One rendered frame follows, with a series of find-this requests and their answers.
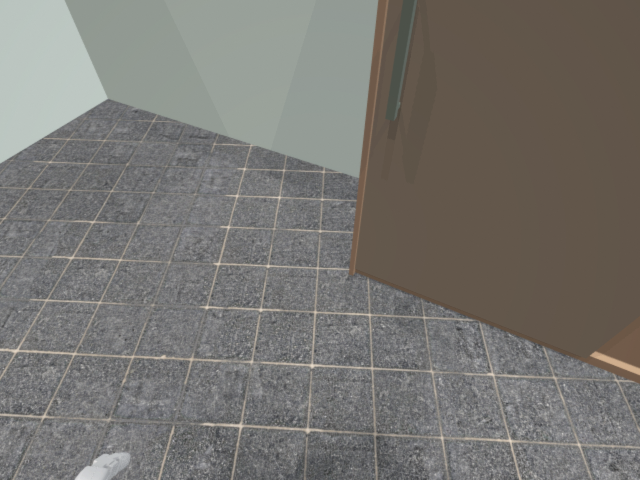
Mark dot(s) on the left robot hand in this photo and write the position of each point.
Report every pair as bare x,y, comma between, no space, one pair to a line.
105,467

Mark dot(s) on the handle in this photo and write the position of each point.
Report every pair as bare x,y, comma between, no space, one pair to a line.
401,53

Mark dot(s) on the wardrobe door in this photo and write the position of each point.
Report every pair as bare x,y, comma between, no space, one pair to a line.
625,346
508,186

